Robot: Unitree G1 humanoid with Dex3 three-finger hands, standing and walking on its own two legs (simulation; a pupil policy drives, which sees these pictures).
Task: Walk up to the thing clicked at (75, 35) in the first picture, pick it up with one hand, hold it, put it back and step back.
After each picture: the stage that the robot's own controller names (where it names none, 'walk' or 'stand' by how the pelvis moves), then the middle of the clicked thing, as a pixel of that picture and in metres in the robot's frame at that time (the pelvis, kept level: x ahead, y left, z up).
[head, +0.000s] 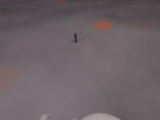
stand; (75, 38) +1.89 +0.42 -0.66
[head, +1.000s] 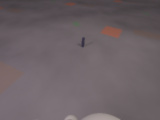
walk; (83, 42) +1.78 +0.17 -0.63
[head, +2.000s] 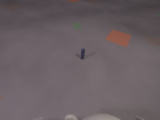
walk; (82, 54) +1.24 +0.14 -0.64
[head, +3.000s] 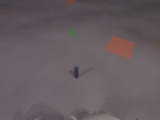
walk; (76, 72) +0.78 +0.20 -0.64
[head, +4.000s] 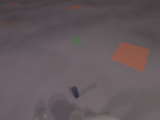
walk; (75, 92) +0.47 +0.25 -0.63
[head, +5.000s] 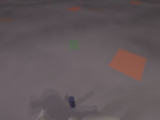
stand; (72, 102) +0.36 +0.21 -0.65
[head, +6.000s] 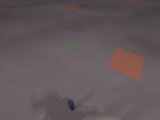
stand; (71, 105) +0.33 +0.21 -0.66
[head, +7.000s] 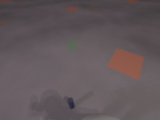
stand; (71, 103) +0.35 +0.22 -0.66
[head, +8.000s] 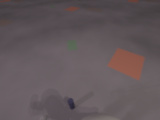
stand; (71, 104) +0.34 +0.22 -0.66
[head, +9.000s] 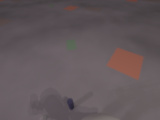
stand; (70, 104) +0.33 +0.22 -0.66
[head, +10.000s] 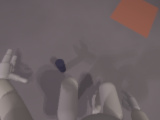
go down; (61, 66) +0.41 +0.25 -0.33
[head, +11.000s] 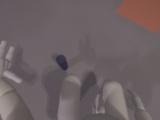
go down; (63, 63) +0.41 +0.26 -0.27
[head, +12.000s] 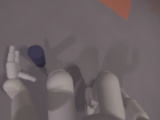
close in; (38, 58) +0.39 +0.30 -0.16
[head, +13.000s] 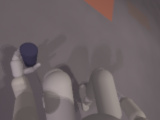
close; (30, 58) +0.39 +0.31 -0.15
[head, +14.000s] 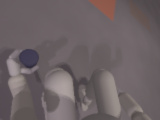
lift; (30, 61) +0.36 +0.31 -0.15
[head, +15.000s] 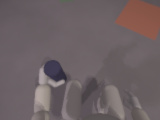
lift; (58, 74) +0.30 +0.22 +0.01
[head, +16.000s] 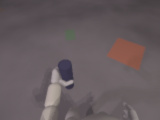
hold; (67, 76) +0.32 +0.16 +0.03
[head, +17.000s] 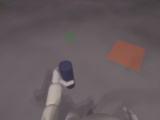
hold; (68, 76) +0.32 +0.16 +0.04
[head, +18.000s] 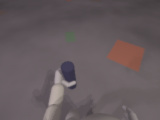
crouch; (70, 77) +0.32 +0.15 +0.03
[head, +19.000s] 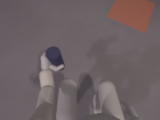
crouch; (57, 61) +0.41 +0.22 -0.05
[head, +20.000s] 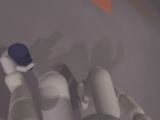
lower; (24, 60) +0.39 +0.30 -0.16
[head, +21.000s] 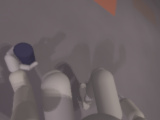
lower; (27, 58) +0.38 +0.31 -0.16
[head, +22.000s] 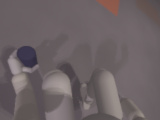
lower; (30, 61) +0.37 +0.30 -0.16
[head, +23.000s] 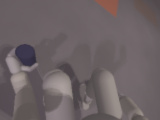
lower; (28, 60) +0.37 +0.31 -0.16
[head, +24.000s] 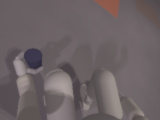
loosen; (35, 62) +0.36 +0.28 -0.16
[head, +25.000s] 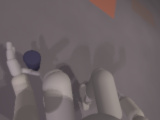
withdraw; (33, 63) +0.36 +0.28 -0.16
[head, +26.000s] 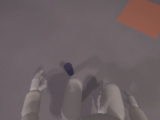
walk; (69, 70) +0.41 +0.23 -0.34
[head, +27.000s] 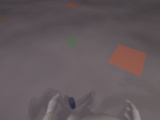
stand; (72, 103) +0.33 +0.19 -0.59
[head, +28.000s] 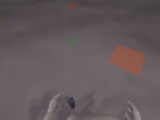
stand; (72, 103) +0.34 +0.20 -0.60
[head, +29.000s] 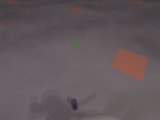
stand; (74, 104) +0.34 +0.18 -0.65
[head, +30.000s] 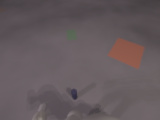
walk; (74, 94) +0.38 +0.16 -0.62
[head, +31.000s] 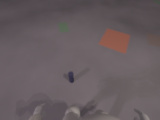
walk; (71, 77) +0.58 +0.23 -0.63
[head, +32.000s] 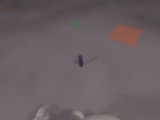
walk; (80, 61) +0.93 +0.23 -0.63
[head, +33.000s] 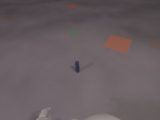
stand; (77, 67) +0.95 +0.23 -0.64
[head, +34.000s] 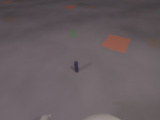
stand; (76, 67) +0.97 +0.26 -0.66
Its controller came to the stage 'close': yes
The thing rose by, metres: 0.68
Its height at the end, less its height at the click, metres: +0.00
